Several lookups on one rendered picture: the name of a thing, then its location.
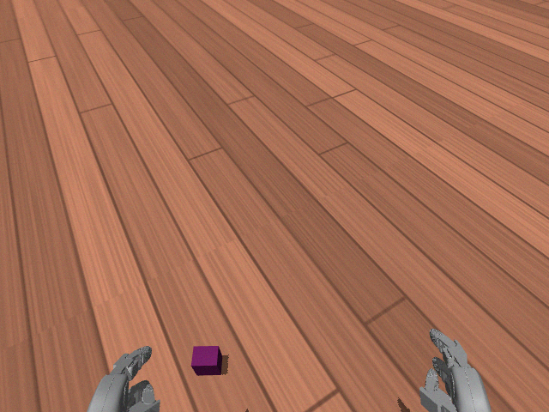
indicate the right robot hand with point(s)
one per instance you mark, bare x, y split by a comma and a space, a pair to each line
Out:
462, 382

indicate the carton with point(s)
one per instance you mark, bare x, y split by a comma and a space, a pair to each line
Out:
206, 360

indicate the left robot hand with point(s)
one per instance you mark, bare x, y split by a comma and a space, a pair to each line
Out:
113, 394

